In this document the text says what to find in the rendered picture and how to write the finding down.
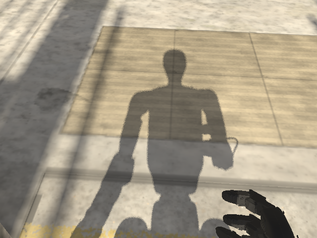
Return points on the robot right hand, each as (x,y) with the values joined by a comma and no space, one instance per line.
(273,223)

